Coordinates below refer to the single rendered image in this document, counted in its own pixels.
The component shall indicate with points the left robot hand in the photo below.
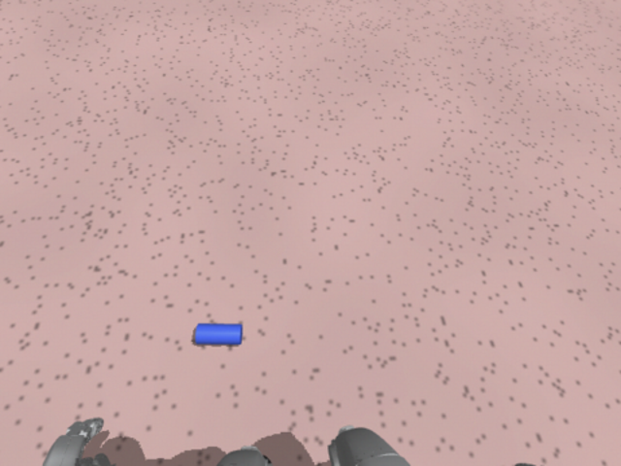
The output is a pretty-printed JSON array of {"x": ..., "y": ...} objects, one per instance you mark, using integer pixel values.
[{"x": 67, "y": 450}]

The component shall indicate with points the can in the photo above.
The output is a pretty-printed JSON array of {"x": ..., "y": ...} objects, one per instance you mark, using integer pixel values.
[{"x": 219, "y": 334}]

